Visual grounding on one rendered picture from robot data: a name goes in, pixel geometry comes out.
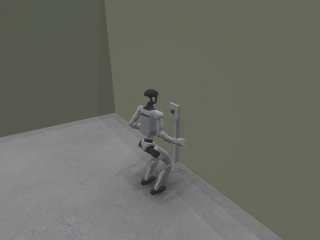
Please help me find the panel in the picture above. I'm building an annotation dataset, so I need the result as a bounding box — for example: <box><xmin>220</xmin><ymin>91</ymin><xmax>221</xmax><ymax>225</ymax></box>
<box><xmin>169</xmin><ymin>102</ymin><xmax>180</xmax><ymax>163</ymax></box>

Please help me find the robot right upper arm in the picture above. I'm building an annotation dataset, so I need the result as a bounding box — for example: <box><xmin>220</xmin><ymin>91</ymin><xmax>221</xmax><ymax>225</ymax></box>
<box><xmin>154</xmin><ymin>110</ymin><xmax>164</xmax><ymax>138</ymax></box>

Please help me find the robot right hand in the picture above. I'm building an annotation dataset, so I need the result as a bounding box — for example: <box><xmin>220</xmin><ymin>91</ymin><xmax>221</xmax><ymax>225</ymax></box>
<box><xmin>177</xmin><ymin>138</ymin><xmax>187</xmax><ymax>147</ymax></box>

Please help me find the robot right foot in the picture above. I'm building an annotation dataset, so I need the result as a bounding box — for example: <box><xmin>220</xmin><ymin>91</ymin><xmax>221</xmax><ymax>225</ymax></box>
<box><xmin>150</xmin><ymin>185</ymin><xmax>166</xmax><ymax>195</ymax></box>

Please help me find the robot left upper arm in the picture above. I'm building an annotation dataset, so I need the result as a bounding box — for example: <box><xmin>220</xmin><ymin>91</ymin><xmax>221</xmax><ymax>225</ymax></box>
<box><xmin>129</xmin><ymin>105</ymin><xmax>145</xmax><ymax>128</ymax></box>

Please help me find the right robot forearm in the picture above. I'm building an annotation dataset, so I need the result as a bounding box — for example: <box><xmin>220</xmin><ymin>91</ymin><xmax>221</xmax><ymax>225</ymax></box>
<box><xmin>160</xmin><ymin>131</ymin><xmax>179</xmax><ymax>145</ymax></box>

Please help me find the robot right shin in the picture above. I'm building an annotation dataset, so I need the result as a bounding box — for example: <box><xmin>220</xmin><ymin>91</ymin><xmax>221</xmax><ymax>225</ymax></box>
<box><xmin>154</xmin><ymin>165</ymin><xmax>173</xmax><ymax>190</ymax></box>

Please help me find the left robot forearm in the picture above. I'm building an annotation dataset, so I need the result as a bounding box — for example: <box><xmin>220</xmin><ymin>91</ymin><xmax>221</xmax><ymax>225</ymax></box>
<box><xmin>132</xmin><ymin>123</ymin><xmax>141</xmax><ymax>130</ymax></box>

